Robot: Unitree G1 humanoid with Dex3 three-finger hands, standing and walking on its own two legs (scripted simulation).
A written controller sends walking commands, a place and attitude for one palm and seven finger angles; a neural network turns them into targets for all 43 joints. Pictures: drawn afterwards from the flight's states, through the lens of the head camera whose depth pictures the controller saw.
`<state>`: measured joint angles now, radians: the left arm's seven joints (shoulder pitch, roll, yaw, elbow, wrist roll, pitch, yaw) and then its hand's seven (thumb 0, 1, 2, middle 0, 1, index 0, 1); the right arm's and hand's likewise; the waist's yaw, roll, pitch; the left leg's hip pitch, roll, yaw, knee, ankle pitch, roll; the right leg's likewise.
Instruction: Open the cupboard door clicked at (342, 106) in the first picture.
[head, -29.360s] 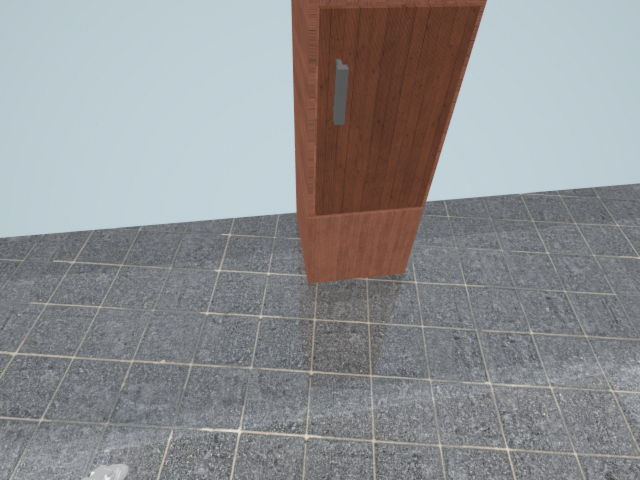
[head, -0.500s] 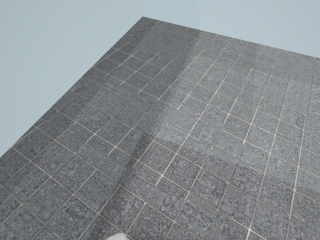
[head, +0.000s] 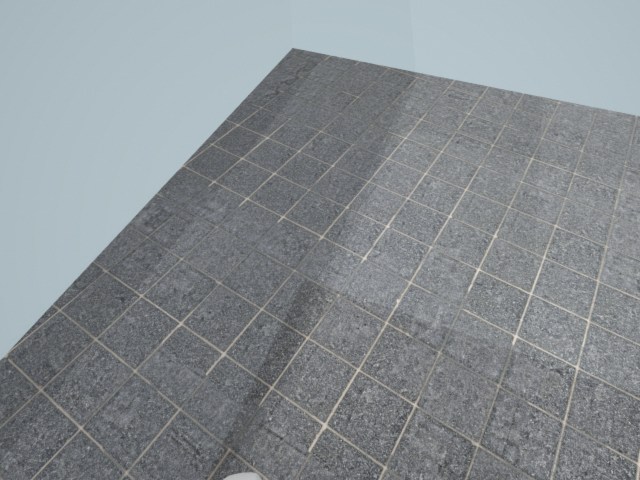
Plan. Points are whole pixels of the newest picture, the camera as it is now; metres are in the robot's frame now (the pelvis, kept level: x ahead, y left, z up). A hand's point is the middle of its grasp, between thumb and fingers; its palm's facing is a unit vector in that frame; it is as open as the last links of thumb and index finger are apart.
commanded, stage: turn to face it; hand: left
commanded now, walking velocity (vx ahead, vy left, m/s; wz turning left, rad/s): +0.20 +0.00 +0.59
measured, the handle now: out of the picture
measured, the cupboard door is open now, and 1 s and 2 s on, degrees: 51 51 51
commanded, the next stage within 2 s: none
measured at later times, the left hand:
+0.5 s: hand (197, 422) +0.22 +0.20 -0.16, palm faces +0.27 -0.93 -0.27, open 7.3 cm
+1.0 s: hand (199, 448) +0.19 +0.19 -0.17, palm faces +0.54 -0.80 -0.27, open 7.4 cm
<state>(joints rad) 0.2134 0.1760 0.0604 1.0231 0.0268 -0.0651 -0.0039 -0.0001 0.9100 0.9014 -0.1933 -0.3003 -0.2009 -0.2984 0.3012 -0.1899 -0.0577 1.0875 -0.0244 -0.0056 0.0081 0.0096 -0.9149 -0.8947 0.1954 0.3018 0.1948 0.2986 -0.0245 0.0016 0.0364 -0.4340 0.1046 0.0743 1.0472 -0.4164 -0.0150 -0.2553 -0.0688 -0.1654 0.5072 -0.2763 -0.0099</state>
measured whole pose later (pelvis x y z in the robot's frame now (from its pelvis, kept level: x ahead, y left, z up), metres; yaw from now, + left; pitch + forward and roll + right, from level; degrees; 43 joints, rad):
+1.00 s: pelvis +0.23 -0.05 -0.01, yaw +33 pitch +1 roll +0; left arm 0.15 0.26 0.07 0.88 0.01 0.05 0.00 0.01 0.91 0.90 -0.19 -0.30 -0.20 -0.30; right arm 0.15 -0.24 -0.04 0.89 -0.03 0.04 0.00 0.01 -0.90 -0.89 0.20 0.30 0.20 0.30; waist -0.01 0.00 0.11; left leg -0.34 0.03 -0.05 0.59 -0.27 -0.03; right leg -0.41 -0.06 -0.04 0.84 -0.46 0.08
